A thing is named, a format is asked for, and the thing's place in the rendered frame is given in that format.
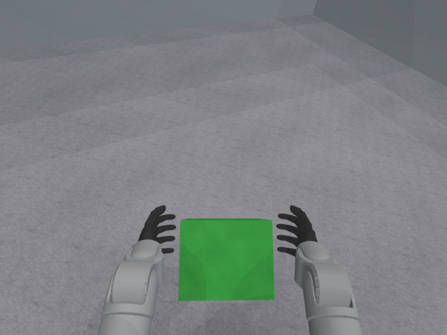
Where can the right robot hand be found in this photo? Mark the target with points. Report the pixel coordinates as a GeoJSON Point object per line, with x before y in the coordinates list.
{"type": "Point", "coordinates": [303, 230]}

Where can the left robot hand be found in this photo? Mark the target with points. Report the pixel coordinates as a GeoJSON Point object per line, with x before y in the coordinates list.
{"type": "Point", "coordinates": [150, 230]}

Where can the robot left forearm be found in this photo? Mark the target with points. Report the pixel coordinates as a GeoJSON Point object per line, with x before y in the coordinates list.
{"type": "Point", "coordinates": [131, 298]}

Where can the robot right forearm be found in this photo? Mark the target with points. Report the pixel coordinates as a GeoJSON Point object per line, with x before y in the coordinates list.
{"type": "Point", "coordinates": [329, 301]}

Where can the carton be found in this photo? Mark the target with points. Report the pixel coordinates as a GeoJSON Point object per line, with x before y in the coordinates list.
{"type": "Point", "coordinates": [226, 259]}

